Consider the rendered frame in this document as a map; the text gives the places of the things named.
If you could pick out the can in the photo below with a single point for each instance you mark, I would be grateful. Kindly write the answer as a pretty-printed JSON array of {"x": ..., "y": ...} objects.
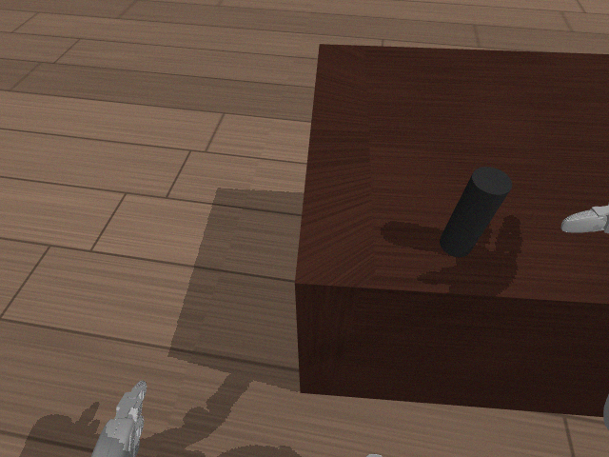
[{"x": 480, "y": 200}]

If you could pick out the right robot hand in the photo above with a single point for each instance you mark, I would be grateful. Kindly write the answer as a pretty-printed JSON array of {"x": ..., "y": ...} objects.
[{"x": 594, "y": 219}]

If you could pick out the left robot hand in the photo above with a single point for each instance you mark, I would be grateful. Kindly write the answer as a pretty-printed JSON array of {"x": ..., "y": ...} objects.
[{"x": 120, "y": 436}]

